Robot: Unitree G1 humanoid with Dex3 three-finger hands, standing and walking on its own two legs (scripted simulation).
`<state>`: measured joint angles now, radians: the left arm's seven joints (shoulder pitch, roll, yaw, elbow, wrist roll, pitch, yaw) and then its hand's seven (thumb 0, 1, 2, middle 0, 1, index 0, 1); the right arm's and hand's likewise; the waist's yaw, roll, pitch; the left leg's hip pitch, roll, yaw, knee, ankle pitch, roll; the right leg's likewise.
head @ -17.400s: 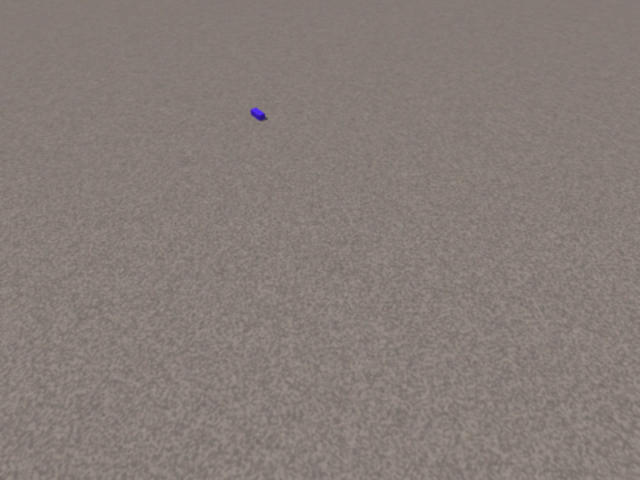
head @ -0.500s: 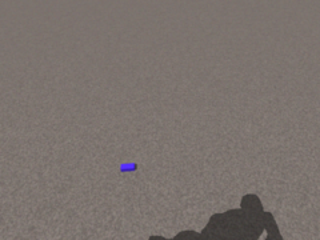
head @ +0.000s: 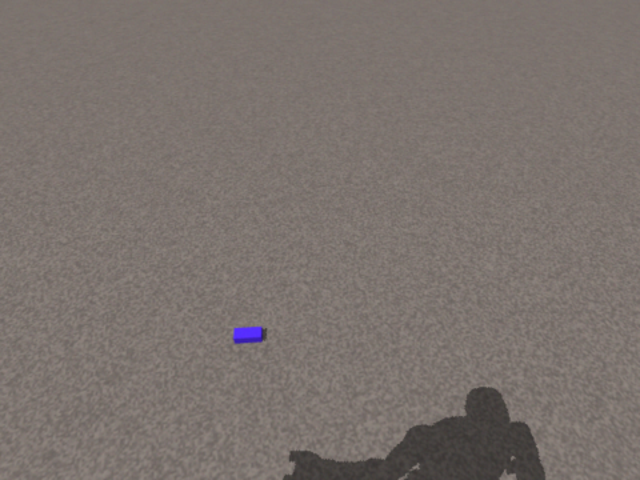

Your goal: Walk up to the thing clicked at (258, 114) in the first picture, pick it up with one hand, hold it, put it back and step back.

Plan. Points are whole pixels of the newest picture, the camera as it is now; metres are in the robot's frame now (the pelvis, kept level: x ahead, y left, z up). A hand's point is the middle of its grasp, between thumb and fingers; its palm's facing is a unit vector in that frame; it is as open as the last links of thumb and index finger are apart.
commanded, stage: walk up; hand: left
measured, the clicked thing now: (248, 335) +0.74 +0.26 -0.75
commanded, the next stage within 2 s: stand in 0.22 s
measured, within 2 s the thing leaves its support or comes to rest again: neither
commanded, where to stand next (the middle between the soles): +0.37 +0.02 m, yaw +0 degrees
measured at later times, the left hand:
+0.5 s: hand out of the picture +0.07 +0.25 -0.15, palm faces -0.03 -0.94 -0.33, open 7.4 cm
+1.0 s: hand out of the picture +0.04 +0.25 -0.15, palm faces -0.07 -0.94 -0.33, open 7.4 cm
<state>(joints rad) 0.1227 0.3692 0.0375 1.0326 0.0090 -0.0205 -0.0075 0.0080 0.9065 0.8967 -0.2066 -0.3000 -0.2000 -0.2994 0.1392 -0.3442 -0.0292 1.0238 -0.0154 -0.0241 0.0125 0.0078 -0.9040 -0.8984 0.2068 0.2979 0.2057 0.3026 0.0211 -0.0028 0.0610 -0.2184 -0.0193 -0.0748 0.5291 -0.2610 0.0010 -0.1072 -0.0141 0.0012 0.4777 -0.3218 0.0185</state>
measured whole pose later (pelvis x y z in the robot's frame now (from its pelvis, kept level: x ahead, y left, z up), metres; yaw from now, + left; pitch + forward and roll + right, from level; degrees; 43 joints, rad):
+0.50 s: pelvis -0.01 +0.00 +0.01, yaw -1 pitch -3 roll +0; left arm 0.09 0.35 0.00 1.12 0.01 -0.01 -0.01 0.01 0.91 0.90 -0.21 -0.30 -0.20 -0.30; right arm 0.05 -0.34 0.00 1.09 0.00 -0.01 0.01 0.01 -0.90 -0.90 0.21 0.30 0.21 0.30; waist 0.01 0.00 0.09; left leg -0.15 -0.01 -0.06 0.38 -0.17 -0.01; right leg -0.05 -0.01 0.01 0.33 -0.23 0.02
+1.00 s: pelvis -0.02 +0.00 +0.01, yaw -1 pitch -3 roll +0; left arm 0.14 0.36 -0.01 1.13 0.01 -0.01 -0.01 0.01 0.91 0.90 -0.21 -0.30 -0.20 -0.30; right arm 0.13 -0.35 -0.01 1.16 -0.01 -0.01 0.01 0.01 -0.90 -0.90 0.21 0.30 0.20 0.30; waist -0.01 0.00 0.06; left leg -0.17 -0.01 -0.05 0.34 -0.13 -0.01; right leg -0.08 -0.01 0.02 0.32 -0.20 0.02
